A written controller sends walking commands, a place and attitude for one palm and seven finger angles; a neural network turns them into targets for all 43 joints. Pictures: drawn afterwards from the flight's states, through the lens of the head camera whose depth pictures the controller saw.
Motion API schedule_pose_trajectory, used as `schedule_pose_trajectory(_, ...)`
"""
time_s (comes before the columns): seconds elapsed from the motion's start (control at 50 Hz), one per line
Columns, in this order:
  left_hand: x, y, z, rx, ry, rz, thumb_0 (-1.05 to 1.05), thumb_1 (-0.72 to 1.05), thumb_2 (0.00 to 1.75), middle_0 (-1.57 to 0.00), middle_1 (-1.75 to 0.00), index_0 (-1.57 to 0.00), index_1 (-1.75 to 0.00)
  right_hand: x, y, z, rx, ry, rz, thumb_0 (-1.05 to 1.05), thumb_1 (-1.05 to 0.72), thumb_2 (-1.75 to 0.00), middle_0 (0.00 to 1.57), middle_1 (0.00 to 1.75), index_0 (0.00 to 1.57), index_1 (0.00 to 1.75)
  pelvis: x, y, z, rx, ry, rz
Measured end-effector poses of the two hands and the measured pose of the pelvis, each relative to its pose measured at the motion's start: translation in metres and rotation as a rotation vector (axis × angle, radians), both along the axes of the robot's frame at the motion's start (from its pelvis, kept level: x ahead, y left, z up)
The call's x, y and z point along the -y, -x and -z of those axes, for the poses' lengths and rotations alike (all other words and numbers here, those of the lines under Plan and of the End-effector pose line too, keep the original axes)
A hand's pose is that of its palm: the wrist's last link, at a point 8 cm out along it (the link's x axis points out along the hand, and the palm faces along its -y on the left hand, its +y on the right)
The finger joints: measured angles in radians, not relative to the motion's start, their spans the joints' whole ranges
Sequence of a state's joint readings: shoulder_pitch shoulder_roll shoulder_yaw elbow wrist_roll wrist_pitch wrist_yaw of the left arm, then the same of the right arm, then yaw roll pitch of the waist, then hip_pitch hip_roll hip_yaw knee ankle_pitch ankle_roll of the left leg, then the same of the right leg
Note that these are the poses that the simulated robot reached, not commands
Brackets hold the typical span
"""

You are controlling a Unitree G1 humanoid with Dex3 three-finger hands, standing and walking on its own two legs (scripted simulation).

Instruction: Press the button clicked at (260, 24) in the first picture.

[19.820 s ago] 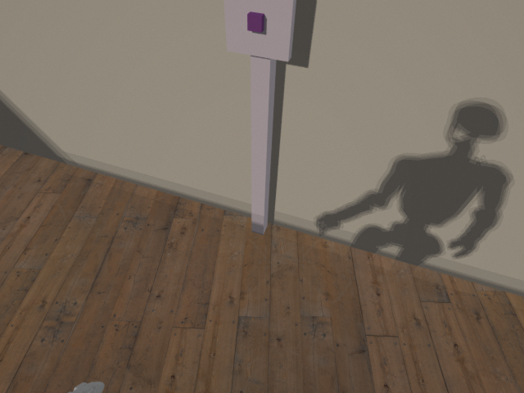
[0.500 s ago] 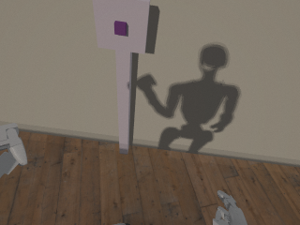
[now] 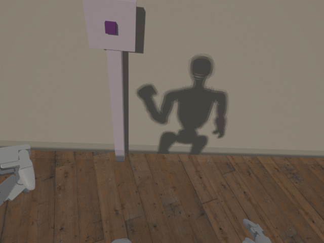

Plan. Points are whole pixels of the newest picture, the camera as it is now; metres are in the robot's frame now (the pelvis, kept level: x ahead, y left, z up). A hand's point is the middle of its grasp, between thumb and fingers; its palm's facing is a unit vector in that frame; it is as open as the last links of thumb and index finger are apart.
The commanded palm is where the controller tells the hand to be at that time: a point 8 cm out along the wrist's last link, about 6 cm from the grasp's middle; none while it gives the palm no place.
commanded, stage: stop stepping back and stand still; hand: left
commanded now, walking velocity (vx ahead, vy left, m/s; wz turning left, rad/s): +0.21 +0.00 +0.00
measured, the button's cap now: (110, 27) +0.77 +0.27 +0.19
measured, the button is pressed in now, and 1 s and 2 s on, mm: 0 0 0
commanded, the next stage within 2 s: let the arm hang, fingers relaxed in 0.96 s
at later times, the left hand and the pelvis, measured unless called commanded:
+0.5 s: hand out of the picture +0.11 +0.27 +0.17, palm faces +0.48 -0.79 -0.38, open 3.1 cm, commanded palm +0.05 +0.30 +0.18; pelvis -0.06 +0.02 -0.01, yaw +3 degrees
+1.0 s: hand out of the picture +0.10 +0.28 +0.16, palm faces +0.44 -0.77 -0.45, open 3.1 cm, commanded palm +0.04 +0.32 +0.18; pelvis -0.06 +0.03 +0.00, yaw +5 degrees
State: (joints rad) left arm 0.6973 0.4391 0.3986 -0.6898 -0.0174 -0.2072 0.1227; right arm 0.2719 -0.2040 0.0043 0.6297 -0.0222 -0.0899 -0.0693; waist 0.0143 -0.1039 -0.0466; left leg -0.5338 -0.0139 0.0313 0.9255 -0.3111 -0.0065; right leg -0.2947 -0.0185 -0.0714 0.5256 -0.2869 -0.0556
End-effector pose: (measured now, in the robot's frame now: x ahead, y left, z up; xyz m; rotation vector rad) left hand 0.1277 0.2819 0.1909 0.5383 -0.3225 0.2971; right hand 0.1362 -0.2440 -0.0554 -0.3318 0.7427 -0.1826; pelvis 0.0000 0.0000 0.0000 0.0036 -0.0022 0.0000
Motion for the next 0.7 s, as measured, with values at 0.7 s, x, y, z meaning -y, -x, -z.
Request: schedule_pose_trajectory(0.7, -0.015, 0.072, 0.011, 0.000, 0.009, -0.089, 0.01, 0.88, 0.90, -1.31, -1.50, -1.30, -1.50, -0.041, 0.048, 0.026, 0.032, -0.097, -0.075, 0.01, -0.90, -0.90, 0.20, 0.30, 0.20, 0.30, -0.014, 0.067, 0.011, 0.026, -0.001, -0.081)
